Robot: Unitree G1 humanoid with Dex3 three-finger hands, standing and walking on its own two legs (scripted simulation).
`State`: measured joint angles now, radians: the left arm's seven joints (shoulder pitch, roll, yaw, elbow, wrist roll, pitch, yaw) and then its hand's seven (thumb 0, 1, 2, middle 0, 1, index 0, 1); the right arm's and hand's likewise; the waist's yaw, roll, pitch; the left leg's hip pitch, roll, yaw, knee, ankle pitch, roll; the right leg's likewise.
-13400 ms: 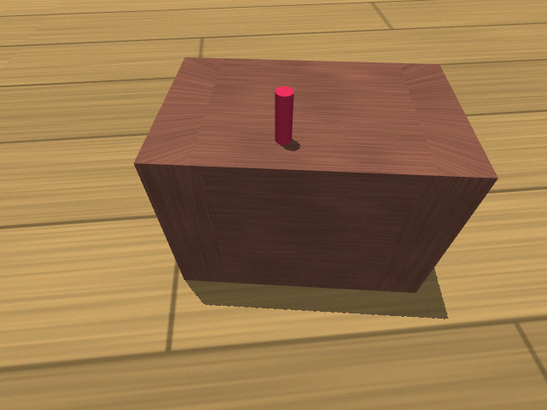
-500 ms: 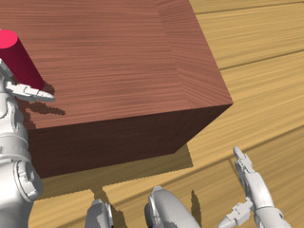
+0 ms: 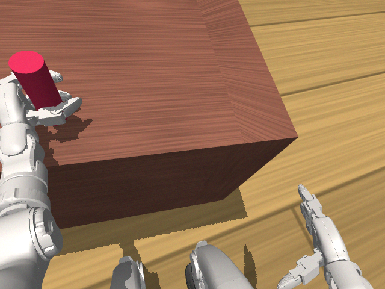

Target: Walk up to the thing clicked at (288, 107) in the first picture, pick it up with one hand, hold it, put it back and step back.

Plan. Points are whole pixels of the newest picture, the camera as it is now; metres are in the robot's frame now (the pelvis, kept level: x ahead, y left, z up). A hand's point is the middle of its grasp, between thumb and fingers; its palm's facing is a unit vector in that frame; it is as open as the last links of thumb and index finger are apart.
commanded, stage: settle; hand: left
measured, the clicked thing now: (43, 93) +0.51 +0.20 +0.05
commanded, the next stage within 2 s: lift in 0.94 s
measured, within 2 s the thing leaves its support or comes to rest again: leaves its support in 0.28 s
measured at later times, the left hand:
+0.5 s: hand (35, 85) +0.51 +0.21 +0.07, palm faces +0.16 -0.99 -0.02, open 6.3 cm
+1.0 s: hand (31, 67) +0.53 +0.21 +0.10, palm faces +0.13 -0.99 -0.01, open 6.3 cm
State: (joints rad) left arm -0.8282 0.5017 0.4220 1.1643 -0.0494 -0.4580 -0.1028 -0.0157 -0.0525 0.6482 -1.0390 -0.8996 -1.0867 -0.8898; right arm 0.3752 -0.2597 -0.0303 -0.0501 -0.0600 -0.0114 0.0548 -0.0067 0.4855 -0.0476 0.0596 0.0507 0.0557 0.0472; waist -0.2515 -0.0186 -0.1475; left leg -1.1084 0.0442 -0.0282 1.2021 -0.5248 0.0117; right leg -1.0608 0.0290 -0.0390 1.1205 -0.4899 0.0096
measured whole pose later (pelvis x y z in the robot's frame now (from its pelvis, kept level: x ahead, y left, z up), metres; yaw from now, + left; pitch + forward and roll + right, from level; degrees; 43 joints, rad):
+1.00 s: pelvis +0.02 +0.00 +0.03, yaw +0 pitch +22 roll -3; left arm -0.86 0.50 0.39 1.09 -0.07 -0.31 -0.11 -0.05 0.01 1.15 -0.94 -1.11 -0.97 -1.12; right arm 0.35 -0.23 -0.02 0.10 -0.03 0.01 0.03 -0.01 0.53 -0.05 0.06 0.05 0.05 0.05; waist -0.19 0.01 -0.14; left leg -0.96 0.04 0.00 1.07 -0.50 0.02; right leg -0.92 0.03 -0.01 0.99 -0.46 0.02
